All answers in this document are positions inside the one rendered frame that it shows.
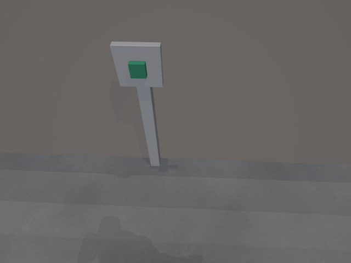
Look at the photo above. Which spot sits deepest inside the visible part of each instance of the button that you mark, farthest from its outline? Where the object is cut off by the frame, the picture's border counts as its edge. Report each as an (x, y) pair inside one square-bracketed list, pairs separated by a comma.
[(137, 69)]

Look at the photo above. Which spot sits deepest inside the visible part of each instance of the panel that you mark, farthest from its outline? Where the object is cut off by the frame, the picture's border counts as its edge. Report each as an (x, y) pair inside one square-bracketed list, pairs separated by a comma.
[(150, 52)]

